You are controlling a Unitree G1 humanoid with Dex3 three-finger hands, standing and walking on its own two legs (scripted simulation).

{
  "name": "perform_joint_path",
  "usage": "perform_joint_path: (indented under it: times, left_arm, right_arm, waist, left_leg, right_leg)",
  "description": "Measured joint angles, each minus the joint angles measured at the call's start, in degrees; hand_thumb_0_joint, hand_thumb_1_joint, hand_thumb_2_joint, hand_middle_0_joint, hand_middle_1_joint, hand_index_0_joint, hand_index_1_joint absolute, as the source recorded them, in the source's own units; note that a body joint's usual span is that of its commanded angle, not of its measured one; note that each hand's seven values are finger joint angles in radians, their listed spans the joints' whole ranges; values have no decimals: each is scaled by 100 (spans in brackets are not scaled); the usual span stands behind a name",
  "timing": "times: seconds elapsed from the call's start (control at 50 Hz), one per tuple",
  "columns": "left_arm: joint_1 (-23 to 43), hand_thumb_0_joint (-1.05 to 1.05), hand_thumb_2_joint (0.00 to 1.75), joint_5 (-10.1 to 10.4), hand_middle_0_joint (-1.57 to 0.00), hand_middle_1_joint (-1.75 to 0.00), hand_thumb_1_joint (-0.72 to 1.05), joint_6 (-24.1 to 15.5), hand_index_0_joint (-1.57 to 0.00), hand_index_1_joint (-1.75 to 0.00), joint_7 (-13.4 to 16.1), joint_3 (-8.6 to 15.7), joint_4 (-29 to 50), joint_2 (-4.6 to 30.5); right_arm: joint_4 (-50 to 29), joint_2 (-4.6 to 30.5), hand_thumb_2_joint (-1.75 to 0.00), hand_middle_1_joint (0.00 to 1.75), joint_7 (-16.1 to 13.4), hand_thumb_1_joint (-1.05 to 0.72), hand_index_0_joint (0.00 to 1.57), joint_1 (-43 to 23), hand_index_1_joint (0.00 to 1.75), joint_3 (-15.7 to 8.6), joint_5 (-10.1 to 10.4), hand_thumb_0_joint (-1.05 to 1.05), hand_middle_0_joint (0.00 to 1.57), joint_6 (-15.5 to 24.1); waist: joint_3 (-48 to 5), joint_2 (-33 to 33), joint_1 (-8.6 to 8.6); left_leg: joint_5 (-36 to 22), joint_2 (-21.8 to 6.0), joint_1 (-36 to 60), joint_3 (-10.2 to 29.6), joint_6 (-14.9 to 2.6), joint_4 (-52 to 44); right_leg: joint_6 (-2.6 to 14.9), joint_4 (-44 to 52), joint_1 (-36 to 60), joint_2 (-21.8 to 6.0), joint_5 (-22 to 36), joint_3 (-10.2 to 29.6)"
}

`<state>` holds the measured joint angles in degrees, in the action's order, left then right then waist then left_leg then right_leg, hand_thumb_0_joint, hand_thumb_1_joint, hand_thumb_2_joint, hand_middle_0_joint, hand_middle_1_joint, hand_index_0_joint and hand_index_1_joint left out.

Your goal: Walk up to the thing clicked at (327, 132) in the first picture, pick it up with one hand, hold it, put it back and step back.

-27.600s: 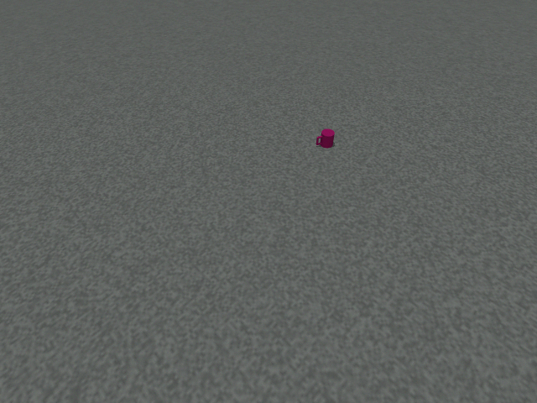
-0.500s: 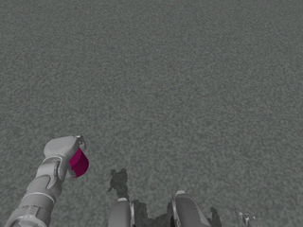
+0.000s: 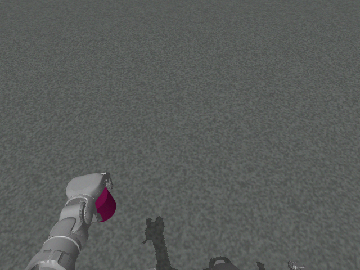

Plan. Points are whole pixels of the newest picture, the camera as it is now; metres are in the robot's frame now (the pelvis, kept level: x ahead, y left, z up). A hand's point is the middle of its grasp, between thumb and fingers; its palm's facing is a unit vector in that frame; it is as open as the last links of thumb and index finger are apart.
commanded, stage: hold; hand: left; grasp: from above
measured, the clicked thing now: (92, 207) +0.32 +0.24 -0.12
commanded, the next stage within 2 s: crouch in 2.00 s
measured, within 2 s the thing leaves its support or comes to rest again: neither
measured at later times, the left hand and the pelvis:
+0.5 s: hand (85, 193) +0.33 +0.23 -0.03, palm faces -0.46 -0.06 -0.89, open 10.0 cm; pelvis +0.02 +0.01 +0.03, yaw -1 degrees
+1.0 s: hand (85, 200) +0.30 +0.22 -0.01, palm faces -0.46 -0.06 -0.89, open 10.0 cm; pelvis +0.01 +0.00 +0.04, yaw -1 degrees
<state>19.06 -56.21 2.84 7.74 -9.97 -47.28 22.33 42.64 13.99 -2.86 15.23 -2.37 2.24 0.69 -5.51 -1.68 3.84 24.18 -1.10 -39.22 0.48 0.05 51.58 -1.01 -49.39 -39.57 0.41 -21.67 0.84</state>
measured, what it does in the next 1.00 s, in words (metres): stands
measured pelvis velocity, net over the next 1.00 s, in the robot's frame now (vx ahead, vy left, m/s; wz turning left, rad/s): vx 0.01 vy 0.00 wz -0.01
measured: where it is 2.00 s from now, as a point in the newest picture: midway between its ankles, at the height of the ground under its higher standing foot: outside the picture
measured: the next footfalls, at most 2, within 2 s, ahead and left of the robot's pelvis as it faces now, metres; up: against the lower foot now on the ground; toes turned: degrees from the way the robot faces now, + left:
none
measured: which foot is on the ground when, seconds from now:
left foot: down 0.00-1.00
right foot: down 0.00-1.00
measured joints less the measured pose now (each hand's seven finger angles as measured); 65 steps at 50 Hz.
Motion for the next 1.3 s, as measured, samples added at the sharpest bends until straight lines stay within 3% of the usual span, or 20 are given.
perform_joint_path:
  times: [0.34,0.62,0.84,1.3]
  left_arm:
    - [-211,-1,68,-146,-56,-80,-8,-162,-64,-76,-250,-78,237,-9]
    - [-381,-1,68,-70,-56,-80,-8,-206,-65,-76,-645,-133,593,40]
    - [-506,0,68,-126,-56,-80,-8,-231,-65,-76,-743,-128,856,10]
    - [-598,0,68,-26,-56,-80,-8,-234,-65,-76,-887,-183,1121,30]
  right_arm:
    - [-96,12,-90,30,60,-90,21,-58,30,-49,11,1,21,-106]
    - [-249,58,-90,30,100,-90,21,-49,30,-68,46,1,21,-239]
    - [-345,81,-90,30,81,-90,21,-134,30,-41,71,1,21,-322]
    - [-345,66,-90,30,-18,-91,20,-345,30,39,135,1,21,-337]
  waist:
    - [72,-18,-114]
    - [100,-82,-205]
    - [216,-81,-273]
    - [367,-117,-351]
  left_leg:
    - [-227,52,978,-97,-51,-892]
    - [-374,65,1445,-146,-61,-1284]
    - [-554,67,1700,-148,-39,-1546]
    - [-818,72,2148,-149,-10,-1980]
  right_leg:
    - [-47,869,951,-59,230,88]
    - [-54,1228,1389,-73,371,135]
    - [-29,1415,1609,-74,511,137]
    - [0,1762,2019,-80,728,138]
